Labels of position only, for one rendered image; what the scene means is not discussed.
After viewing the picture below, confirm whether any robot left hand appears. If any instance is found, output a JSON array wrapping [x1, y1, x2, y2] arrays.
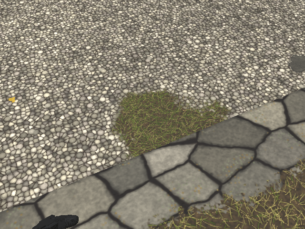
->
[[32, 215, 79, 229]]

